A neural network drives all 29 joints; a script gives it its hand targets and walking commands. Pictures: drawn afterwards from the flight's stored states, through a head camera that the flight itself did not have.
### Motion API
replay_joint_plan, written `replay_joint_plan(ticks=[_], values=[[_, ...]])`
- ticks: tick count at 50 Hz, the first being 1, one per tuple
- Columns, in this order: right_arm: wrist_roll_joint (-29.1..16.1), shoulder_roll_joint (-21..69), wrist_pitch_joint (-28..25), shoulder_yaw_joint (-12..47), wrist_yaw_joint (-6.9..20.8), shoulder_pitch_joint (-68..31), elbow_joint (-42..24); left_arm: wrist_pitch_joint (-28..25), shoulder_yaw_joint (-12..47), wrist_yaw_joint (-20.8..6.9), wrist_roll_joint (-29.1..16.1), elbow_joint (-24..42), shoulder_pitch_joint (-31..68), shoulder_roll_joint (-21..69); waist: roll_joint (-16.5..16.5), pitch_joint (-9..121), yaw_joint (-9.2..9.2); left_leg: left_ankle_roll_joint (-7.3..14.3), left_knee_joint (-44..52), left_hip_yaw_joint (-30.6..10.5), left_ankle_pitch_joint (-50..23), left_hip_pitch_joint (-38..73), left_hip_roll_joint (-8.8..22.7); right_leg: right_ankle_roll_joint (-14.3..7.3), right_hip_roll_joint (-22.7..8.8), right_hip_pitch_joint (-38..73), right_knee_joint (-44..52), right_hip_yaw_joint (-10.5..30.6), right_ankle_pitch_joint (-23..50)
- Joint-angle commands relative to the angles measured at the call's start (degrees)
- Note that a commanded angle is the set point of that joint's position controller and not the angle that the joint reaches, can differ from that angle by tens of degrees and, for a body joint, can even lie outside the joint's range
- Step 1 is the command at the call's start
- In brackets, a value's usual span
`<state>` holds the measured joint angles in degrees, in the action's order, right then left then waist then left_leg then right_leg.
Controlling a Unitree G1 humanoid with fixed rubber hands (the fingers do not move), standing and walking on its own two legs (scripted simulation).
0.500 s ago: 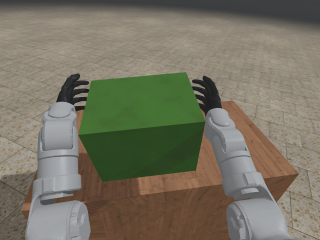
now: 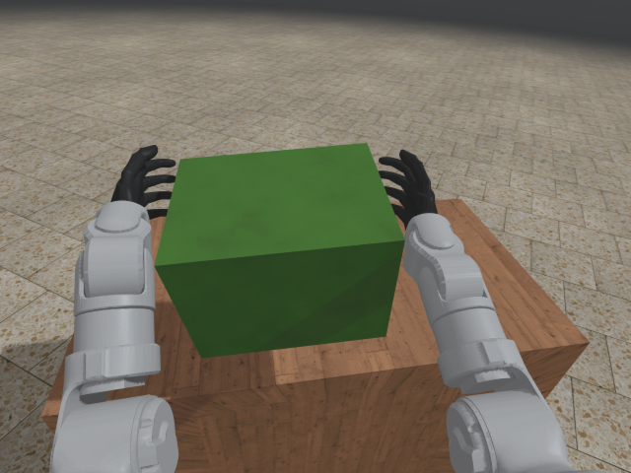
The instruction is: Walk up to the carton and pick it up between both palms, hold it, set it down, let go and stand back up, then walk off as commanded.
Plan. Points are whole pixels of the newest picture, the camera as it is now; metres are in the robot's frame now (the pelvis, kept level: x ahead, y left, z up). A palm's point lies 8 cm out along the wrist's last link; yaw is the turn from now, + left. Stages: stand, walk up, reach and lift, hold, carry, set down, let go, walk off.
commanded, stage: hold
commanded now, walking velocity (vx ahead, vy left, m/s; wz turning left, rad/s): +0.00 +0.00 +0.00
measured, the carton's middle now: (285, 249) +0.38 +0.00 +0.15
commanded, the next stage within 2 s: set down in 1.60 s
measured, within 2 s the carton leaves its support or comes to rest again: neither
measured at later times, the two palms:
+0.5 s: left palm (131, 209) +0.37 +0.18 +0.22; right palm (417, 213) +0.36 -0.16 +0.22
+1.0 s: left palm (132, 209) +0.37 +0.18 +0.22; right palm (417, 213) +0.36 -0.16 +0.22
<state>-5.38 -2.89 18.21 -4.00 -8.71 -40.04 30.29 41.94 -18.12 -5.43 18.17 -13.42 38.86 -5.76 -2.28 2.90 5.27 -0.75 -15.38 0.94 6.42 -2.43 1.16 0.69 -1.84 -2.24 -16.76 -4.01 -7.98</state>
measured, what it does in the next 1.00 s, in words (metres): stands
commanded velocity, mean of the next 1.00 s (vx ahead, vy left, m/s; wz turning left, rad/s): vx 0.00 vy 0.00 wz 0.00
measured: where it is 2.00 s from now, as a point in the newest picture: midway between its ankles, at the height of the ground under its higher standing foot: outside the picture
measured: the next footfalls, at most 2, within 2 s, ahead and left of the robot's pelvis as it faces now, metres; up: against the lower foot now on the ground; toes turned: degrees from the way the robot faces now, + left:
none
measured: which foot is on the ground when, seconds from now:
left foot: down 0.00-1.00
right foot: down 0.00-1.00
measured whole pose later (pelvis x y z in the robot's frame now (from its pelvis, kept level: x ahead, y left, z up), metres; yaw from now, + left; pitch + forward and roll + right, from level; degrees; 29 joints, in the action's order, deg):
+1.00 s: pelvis +0.00 +0.00 +0.00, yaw +0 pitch -7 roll +0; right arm -5.4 -2.9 18.2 -4.0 -8.9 -40.1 30.2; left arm 41.8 -18.1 -5.4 18.2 -13.4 38.9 -5.7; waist -2.3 2.9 5.3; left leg -0.8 -15.3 0.9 6.4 -2.4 1.2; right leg 0.7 -1.8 -2.2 -16.8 -4.0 -8.0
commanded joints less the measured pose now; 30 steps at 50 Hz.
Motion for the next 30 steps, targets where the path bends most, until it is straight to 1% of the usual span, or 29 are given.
replay_joint_plan(ticks=[1, 2, 3, 4, 5, 6, 7, 8, 9, 10, 11, 12, 13, 14, 15, 16, 17, 18, 19, 20, 21, 22, 23, 25, 26, 27, 28, 29, 30], values=[[-8.1, 27.3, -1.5, 19.0, 8.0, -35.5, -10.7, -3.8, 16.2, -9.5, -6.2, 7.8, 30.6, 30.9, 2.9, 11.6, -2.8, 0.5, 1.4, 2.8, -5.8, 4.3, -4.4, 0.1, 4.8, 7.0, 4.9, 0.2, 1.9], [-8.5, 27.6, -1.3, 18.6, 7.9, -34.1, -10.1, -3.8, 16.9, -9.6, -6.3, 9.0, 31.1, 31.1, 4.1, 12.4, -2.24, 0.3, 1.0, 3.2, -6.5, 4.9, -4.7, 0.1, 4.8, 7.0, 4.8, 0.3, 2.5], [-9.1, 28.0, -1.9, 18.8, 8.0, -34.3, -10.9, -4.0, 18.2, -9.3, -6.4, 10.9, 30.8, 31.8, 4.9, 15.6, -2.12, 0.0, 0.5, 3.0, -7.4, 5.8, -4.5, -0.1, 5.0, 7.7, 4.3, 0.2, 3.8], [-9.1, 27.5, -1.5, 19.0, 8.1, -33.9, -10.4, -3.9, 17.9, -9.2, -6.9, 9.7, 29.7, 32.0, 4.4, 13.1, -1.97, -0.3, 0.8, 2.7, -7.4, 6.2, -4.6, -0.1, 5.1, 6.6, 4.6, -0.1, 2.7], [-8.6, 27.2, -1.9, 18.7, 8.0, -36.0, -11.3, -4.3, 18.6, -9.1, -7.5, 9.3, 31.2, 32.1, 4.0, 13.3, -1.73, -0.2, 0.9, 2.5, -6.7, 5.4, -4.4, 0.0, 5.1, 6.0, 4.6, -0.1, 2.0], [-9.2, 27.9, -2.2, 19.4, 8.0, -34.6, -11.8, -4.1, 18.7, -9.1, -7.4, 10.3, 29.6, 33.1, 4.4, 13.8, -1.89, -0.1, 0.7, 2.8, -7.4, 6.2, -4.4, 0.0, 5.1, 6.4, 4.7, 0.0, 3.0], [-8.6, 27.0, -2.0, 19.0, 7.9, -33.6, -10.8, -3.9, 18.4, -9.1, -6.9, 9.4, 29.3, 31.5, 4.6, 14.0, -1.89, -0.3, 0.4, 2.5, -8.7, 7.0, -4.2, -0.3, 4.9, 7.0, 4.7, 0.1, 4.1], [-9.0, 26.9, -1.7, 19.2, 8.1, -35.5, -11.6, -3.5, 17.7, -9.4, -7.0, 8.8, 29.5, 32.0, 3.8, 13.9, -2.69, 0.0, 0.7, 2.9, -7.3, 6.4, -4.4, -0.3, 5.3, 6.4, 4.7, 0.0, 2.2], [-8.7, 27.4, -1.7, 18.9, 7.8, -34.3, -11.0, -4.0, 17.8, -9.4, -6.9, 10.0, 29.7, 31.5, 3.2, 13.5, -2.1, 0.1, 0.9, 2.5, -7.9, 5.5, -4.4, -0.1, 5.1, 7.7, 4.3, 0.1, 3.5], [-9.1, 27.2, -1.3, 18.9, 7.9, -34.1, -11.0, -3.4, 17.1, -9.5, -6.5, 9.3, 29.2, 31.3, 3.8, 13.2, -2.27, 0.2, 0.8, 2.8, -7.7, 5.7, -4.6, -0.2, 4.9, 7.5, 4.7, 0.2, 3.0], [-9.5, 26.6, -1.4, 18.9, 7.9, -33.6, -11.5, -3.8, 18.4, -9.5, -6.9, 11.3, 29.7, 32.2, 4.7, 15.0, -1.75, -0.5, 0.2, 2.2, -9.9, 6.9, -4.2, -0.4, 5.4, 7.3, 4.3, -0.1, 4.4], [-9.6, 26.8, -1.7, 18.8, 8.0, -35.0, -11.5, -3.8, 18.3, -9.3, -7.0, 10.3, 30.4, 32.6, 5.0, 13.7, -2.06, -0.4, 0.6, 2.9, -7.5, 6.2, -4.4, -0.3, 5.3, 7.4, 4.0, -0.2, 2.8], [-8.6, 27.0, -1.7, 18.8, 7.8, -35.2, -10.9, -3.9, 17.6, -9.4, -6.8, 9.3, 30.7, 31.7, 4.0, 13.3, -2.3, 0.2, 0.9, 2.7, -6.2, 4.8, -4.3, -0.2, 5.1, 7.0, 4.3, 0.1, 1.7], [-8.2, 26.6, -1.4, 18.1, 8.1, -35.1, -9.3, -4.0, 17.9, -9.4, -7.2, 8.2, 31.4, 31.8, 3.9, 11.8, -1.89, -0.2, 1.5, 2.5, -4.8, 4.8, -4.3, -0.4, 5.1, 5.6, 4.6, 0.0, 0.2], [-8.5, 27.2, -1.3, 18.6, 8.0, -34.8, -10.2, -4.0, 17.0, -9.5, -6.3, 9.0, 31.1, 30.8, 3.7, 12.7, -2.49, 0.2, 1.6, 2.4, -5.3, 4.5, -4.2, -0.2, 4.9, 6.8, 4.6, 0.1, 1.2], [-7.8, 26.6, -1.6, 17.3, 8.1, -34.6, -9.4, -4.1, 17.6, -9.4, -6.8, 8.3, 30.9, 31.7, 3.7, 12.4, -1.56, 0.2, 1.7, 2.2, -4.3, 4.9, -4.1, -0.5, 5.1, 6.2, 4.8, 0.1, 0.8], [-8.3, 27.0, -1.6, 18.3, 8.3, -35.2, -10.8, -3.9, 17.9, -9.5, -6.9, 8.7, 31.0, 31.9, 4.0, 12.0, -1.79, 0.2, 1.6, 2.5, -4.4, 4.2, -4.5, -0.3, 5.0, 5.9, 4.8, 0.1, 0.5], [-8.5, 27.4, -1.6, 18.1, 8.0, -33.9, -10.8, -4.0, 17.9, -9.5, -7.1, 9.8, 31.0, 31.3, 4.4, 13.4, -1.37, 0.0, 0.8, 2.4, -6.8, 5.3, -4.4, -0.2, 5.1, 6.8, 4.6, 0.2, 2.8], [-8.5, 27.0, -1.5, 18.0, 7.8, -33.9, -10.4, -3.9, 18.5, -9.4, -7.4, 9.6, 30.3, 31.8, 4.8, 13.4, -1.23, -0.2, 0.9, 2.7, -6.6, 5.5, -4.4, -0.4, 4.9, 6.8, 4.5, 0.3, 2.7], [-9.3, 27.7, -1.8, 18.9, 7.9, -34.8, -11.9, -3.8, 18.8, -9.5, -7.7, 10.1, 30.2, 32.2, 4.8, 13.9, -1.52, -0.3, 0.6, 2.3, -8.5, 5.8, -4.6, -0.5, 5.1, 8.0, 4.2, 0.1, 4.0], [-8.9, 26.5, -1.3, 18.3, 8.1, -33.6, -9.8, -3.9, 18.2, -9.4, -7.0, 9.3, 30.5, 31.5, 5.1, 12.2, -2.01, -0.5, 1.2, 2.4, -5.4, 5.0, -4.4, -0.4, 5.1, 6.7, 4.6, 0.0, 0.7], [-8.8, 26.2, -1.6, 18.4, 8.3, -36.6, -10.5, -3.7, 17.7, -9.4, -6.5, 7.4, 30.6, 32.0, 4.7, 12.1, -2.77, -0.1, 1.5, 2.5, -4.4, 5.0, -4.2, -0.4, 5.1, 5.1, 4.7, -0.2, -0.8], [-8.4, 26.5, -1.5, 17.9, 8.4, -34.6, -9.9, -4.0, 18.5, -9.2, -6.7, 10.3, 31.3, 32.6, 5.3, 14.2, -2.09, -0.1, 1.6, 2.2, -4.9, 5.6, -4.1, -0.5, 5.1, 6.5, 4.1, -0.1, 1.1], [-8.4, 26.0, -1.4, 18.3, 8.3, -34.6, -10.0, -3.6, 17.3, -9.5, -6.4, 8.5, 30.0, 31.4, 4.3, 13.1, -2.04, 0.1, 1.5, 2.5, -5.0, 4.8, -4.2, -0.5, 5.1, 7.5, 4.5, -0.1, 1.4], [-8.0, 26.5, -1.4, 18.1, 8.1, -35.1, -9.7, -3.7, 17.0, -9.5, -6.1, 7.7, 30.7, 31.4, 4.1, 11.6, -2.02, 0.2, 1.7, 2.5, -4.1, 4.4, -4.3, -0.4, 5.1, 6.7, 4.6, 0.1, -0.1], [-8.4, 26.7, -1.5, 18.2, 8.4, -35.3, -10.8, -3.8, 17.4, -9.5, -6.5, 8.2, 31.6, 31.7, 4.1, 11.8, -2.43, 0.0, 1.9, 2.6, -3.7, 4.3, -4.3, -0.3, 5.1, 6.5, 4.4, -0.1, -0.4], [-8.2, 26.3, -1.6, 17.4, 8.2, -35.4, -10.7, -3.7, 17.7, -9.4, -6.5, 7.6, 30.6, 31.8, 4.4, 11.7, -1.9, 0.1, 1.8, 2.2, -3.1, 3.8, -4.2, -0.4, 5.2, 6.4, 4.4, 0.0, 0.0], [-7.9, 26.8, -1.5, 18.1, 8.2, -34.0, -9.1, -3.9, 17.0, -9.5, -6.3, 7.4, 30.6, 31.6, 3.7, 11.8, -2.61, 0.4, 2.2, 2.9, -3.8, 4.1, -4.3, -0.3, 4.8, 6.6, 4.8, -0.1, 0.3], [-8.3, 27.6, -1.8, 18.6, 8.0, -35.6, -12.0, -3.8, 17.8, -9.7, -7.2, 9.2, 30.5, 32.5, 3.3, 13.7, -2.31, 0.5, 1.4, 2.9, -5.9, 4.6, -4.2, -0.2, 4.8, 7.0, 4.3, 0.0, 2.2]])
